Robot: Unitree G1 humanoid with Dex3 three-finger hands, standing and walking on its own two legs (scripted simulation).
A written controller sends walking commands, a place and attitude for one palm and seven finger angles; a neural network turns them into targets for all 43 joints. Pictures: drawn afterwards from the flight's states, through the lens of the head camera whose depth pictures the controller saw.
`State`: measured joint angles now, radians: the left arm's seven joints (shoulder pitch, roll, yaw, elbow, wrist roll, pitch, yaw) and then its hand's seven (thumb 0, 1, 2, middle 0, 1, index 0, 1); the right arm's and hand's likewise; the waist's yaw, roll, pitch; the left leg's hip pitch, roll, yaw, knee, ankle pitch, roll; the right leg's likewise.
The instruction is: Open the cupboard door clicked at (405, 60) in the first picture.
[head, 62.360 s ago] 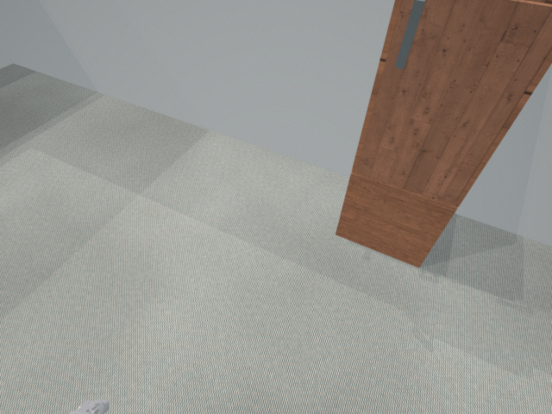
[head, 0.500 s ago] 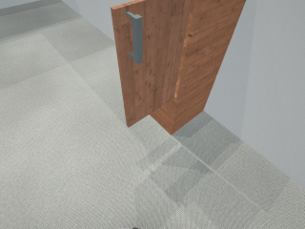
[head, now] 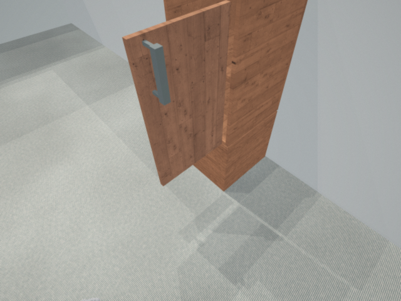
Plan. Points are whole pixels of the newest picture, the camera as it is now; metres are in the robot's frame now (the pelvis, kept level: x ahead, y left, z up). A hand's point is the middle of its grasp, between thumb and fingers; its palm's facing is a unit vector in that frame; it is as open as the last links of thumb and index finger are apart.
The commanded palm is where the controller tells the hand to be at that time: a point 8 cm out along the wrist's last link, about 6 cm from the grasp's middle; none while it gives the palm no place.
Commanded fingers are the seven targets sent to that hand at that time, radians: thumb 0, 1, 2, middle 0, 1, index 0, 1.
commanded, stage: let the arm hang, fingers relaxed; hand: left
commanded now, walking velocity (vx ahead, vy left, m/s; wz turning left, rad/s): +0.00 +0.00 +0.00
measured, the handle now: (156, 73) +0.60 +0.14 +0.15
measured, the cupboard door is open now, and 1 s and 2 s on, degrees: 90 90 90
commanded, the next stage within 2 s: look to check the result in 0.08 s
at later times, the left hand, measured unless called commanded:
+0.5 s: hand out of the picture +0.07 +0.22 -0.16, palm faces -0.02 -0.94 -0.33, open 7.4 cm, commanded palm none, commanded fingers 0.00 0.90 0.90 -0.20 -0.30 -0.20 -0.30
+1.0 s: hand out of the picture +0.08 +0.21 -0.16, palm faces -0.02 -0.95 -0.31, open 7.4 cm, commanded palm none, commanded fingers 0.00 0.90 0.90 -0.20 -0.30 -0.20 -0.30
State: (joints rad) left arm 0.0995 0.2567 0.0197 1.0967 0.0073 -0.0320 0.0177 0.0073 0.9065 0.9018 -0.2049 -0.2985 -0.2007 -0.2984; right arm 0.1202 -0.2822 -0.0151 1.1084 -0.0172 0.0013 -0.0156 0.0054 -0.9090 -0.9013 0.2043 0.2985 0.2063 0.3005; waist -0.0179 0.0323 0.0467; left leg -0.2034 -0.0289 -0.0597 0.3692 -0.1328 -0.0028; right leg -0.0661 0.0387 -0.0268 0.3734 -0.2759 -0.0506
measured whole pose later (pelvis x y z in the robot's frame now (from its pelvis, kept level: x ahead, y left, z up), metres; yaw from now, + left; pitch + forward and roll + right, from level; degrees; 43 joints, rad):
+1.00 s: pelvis +0.02 -0.01 +0.00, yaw -1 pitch -2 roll +1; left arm 0.15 0.26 0.02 1.13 0.00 -0.02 0.02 0.01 0.91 0.90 -0.21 -0.30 -0.20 -0.30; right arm 0.14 -0.28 -0.01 1.12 -0.01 0.01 -0.03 0.01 -0.91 -0.90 0.20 0.30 0.21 0.30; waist -0.01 0.02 0.07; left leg -0.15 -0.01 -0.04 0.33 -0.15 -0.02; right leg -0.01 0.06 0.00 0.30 -0.26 -0.06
